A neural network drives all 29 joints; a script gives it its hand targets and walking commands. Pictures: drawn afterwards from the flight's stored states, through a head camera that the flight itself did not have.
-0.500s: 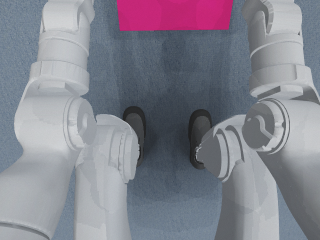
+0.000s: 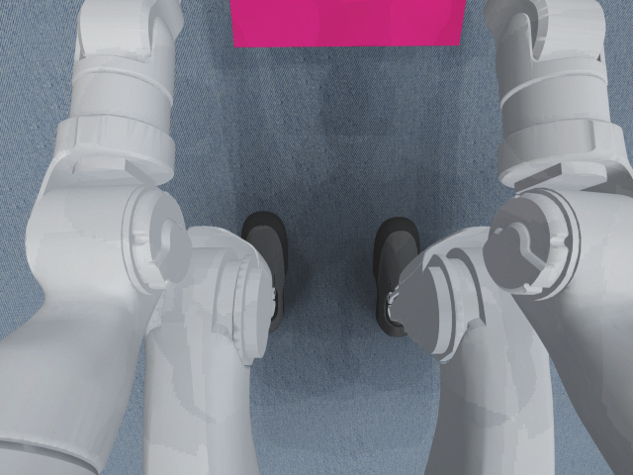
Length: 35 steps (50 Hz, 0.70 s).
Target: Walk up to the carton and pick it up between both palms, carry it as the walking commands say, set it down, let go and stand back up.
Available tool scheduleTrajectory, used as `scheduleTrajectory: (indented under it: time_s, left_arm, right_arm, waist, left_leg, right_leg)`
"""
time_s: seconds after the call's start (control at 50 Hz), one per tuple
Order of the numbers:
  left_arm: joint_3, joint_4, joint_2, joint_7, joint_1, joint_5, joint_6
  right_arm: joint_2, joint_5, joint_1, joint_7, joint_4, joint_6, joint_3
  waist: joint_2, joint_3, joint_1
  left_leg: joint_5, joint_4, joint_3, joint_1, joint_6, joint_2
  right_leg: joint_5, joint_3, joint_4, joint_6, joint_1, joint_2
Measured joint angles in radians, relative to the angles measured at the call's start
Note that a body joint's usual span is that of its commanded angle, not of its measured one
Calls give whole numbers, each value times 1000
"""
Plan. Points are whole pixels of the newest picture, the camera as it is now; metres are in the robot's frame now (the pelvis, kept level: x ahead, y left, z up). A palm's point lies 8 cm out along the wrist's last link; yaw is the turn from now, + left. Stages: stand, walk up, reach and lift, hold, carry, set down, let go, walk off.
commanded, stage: set down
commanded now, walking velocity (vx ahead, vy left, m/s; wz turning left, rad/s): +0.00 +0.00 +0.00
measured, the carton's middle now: out of the picture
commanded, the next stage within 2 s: none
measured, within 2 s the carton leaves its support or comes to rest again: rests again in 0.44 s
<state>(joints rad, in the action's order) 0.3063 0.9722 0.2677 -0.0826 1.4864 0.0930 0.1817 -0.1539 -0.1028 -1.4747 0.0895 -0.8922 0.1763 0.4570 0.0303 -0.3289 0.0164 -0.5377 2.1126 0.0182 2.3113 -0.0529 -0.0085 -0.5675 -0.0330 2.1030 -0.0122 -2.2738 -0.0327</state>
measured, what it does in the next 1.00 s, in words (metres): stands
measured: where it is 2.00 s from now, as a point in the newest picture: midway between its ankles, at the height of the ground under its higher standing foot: (330, 294)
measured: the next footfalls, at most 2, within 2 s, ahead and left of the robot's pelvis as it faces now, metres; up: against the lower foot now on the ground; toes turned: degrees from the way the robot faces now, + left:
none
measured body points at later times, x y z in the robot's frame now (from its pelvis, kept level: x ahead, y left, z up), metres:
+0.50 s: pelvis +0.00 +0.00 +0.00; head +0.39 +0.03 +0.22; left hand +0.54 +0.19 -0.22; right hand +0.56 -0.12 -0.20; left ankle +0.11 +0.10 -0.35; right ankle +0.11 -0.11 -0.35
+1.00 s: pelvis -0.02 +0.00 +0.01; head +0.35 +0.04 +0.24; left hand +0.56 +0.22 -0.15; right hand +0.56 -0.13 -0.14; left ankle +0.11 +0.10 -0.35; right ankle +0.11 -0.11 -0.35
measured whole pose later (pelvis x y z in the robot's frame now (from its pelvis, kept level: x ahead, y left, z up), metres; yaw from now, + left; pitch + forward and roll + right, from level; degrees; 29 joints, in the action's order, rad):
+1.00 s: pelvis -0.02 +0.00 +0.01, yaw +0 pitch +29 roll -3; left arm 0.09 1.08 0.43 0.09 1.55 -0.18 0.12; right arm -0.28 0.21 -1.51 0.21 -1.00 0.13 0.19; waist 0.03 -0.53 0.02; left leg -0.53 2.14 0.02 2.11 -0.05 -0.01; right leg -0.56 -0.03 2.12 -0.02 -2.07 -0.03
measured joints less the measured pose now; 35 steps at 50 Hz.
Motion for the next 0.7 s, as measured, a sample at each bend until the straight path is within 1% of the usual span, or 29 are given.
scheduleTrajectory:
  time_s: [0.14,0.32,0.38,0.44,0.5,0.54,0.6,0.7]
  left_arm:
    - [0,10,0,3,2,2,-12]
    - [1,48,0,19,8,2,-68]
    - [-3,81,0,38,11,3,-85]
    - [-16,134,7,81,11,1,-98]
    - [-54,147,34,124,4,-45,-121]
    - [-85,160,58,141,3,-88,-132]
    - [-126,183,92,152,4,-145,-140]
    - [-164,201,129,153,5,-210,-141]
  right_arm:
    - [-2,3,-1,-1,-13,-16,0]
    - [-9,27,-4,-1,-48,-59,0]
    - [-14,45,-8,0,-67,-79,-1]
    - [-29,75,-8,15,-107,-90,-41]
    - [-46,135,-3,46,-142,-99,-108]
    - [-56,171,2,61,-156,-103,-150]
    - [-68,208,5,71,-181,-108,-187]
    - [-91,248,6,76,-203,-112,-217]
  waist:
    - [0,-2,0]
    - [0,-7,0]
    - [0,-11,0]
    - [0,-16,0]
    - [0,-22,0]
    - [0,-23,0]
    - [0,-23,0]
    - [0,-23,0]
  left_leg:
    - [-3,5,0,0,0,0]
    - [-3,8,0,-1,0,0]
    - [-3,8,0,-1,0,0]
    - [-3,8,0,-1,0,0]
    - [-3,10,-1,-1,0,0]
    - [-3,14,-1,-1,0,0]
    - [-2,20,-1,-2,0,0]
    - [5,23,-1,-1,0,0]
  right_leg:
    - [-3,0,5,0,0,-1]
    - [-3,0,8,0,0,-2]
    - [-3,0,9,0,0,-2]
    - [-2,0,9,0,0,-2]
    - [-2,0,11,-1,0,-2]
    - [-1,0,14,-2,1,-2]
    - [-1,0,18,-5,2,-2]
    - [6,0,20,-6,4,-2]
